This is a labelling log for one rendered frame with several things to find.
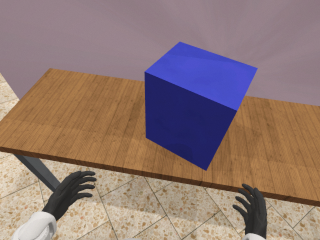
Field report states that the robot right hand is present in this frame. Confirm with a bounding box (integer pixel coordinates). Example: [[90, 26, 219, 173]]
[[232, 183, 268, 239]]

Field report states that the robot left forearm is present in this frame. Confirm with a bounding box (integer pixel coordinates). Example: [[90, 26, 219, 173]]
[[11, 211, 57, 240]]

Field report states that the carton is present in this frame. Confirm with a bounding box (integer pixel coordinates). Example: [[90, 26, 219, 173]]
[[144, 42, 258, 171]]

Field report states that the robot left hand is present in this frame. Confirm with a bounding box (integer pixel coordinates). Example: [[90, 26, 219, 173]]
[[42, 170, 97, 221]]

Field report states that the table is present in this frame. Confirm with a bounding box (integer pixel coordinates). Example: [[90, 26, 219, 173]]
[[0, 68, 320, 240]]

